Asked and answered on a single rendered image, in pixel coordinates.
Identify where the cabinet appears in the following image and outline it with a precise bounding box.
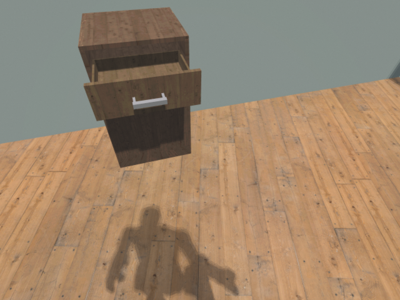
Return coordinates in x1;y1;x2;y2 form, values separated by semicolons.
78;7;191;168

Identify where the handle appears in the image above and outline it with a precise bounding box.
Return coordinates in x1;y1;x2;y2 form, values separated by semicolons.
132;93;168;109

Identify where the drawer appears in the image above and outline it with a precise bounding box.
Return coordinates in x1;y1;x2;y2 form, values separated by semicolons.
84;50;201;121

